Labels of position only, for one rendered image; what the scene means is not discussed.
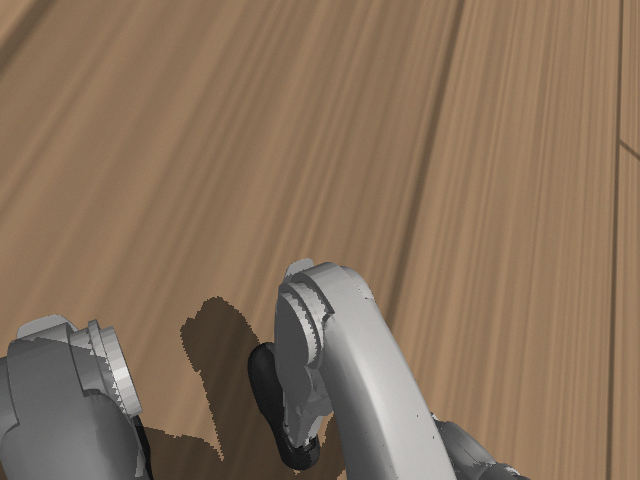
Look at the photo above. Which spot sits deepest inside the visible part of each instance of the right robot arm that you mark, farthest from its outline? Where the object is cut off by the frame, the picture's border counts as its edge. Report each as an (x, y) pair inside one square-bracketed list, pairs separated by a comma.
[(501, 471)]

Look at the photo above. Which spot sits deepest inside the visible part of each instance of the right robot hand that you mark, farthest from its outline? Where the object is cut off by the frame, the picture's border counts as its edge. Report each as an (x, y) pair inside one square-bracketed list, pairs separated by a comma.
[(467, 456)]

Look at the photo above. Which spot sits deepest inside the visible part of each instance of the left robot foot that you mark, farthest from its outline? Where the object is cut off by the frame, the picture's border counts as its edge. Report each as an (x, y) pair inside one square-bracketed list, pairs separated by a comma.
[(144, 444)]

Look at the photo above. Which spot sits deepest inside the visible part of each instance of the right robot foot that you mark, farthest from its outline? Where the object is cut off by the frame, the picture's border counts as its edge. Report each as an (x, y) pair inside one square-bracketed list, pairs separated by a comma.
[(268, 394)]

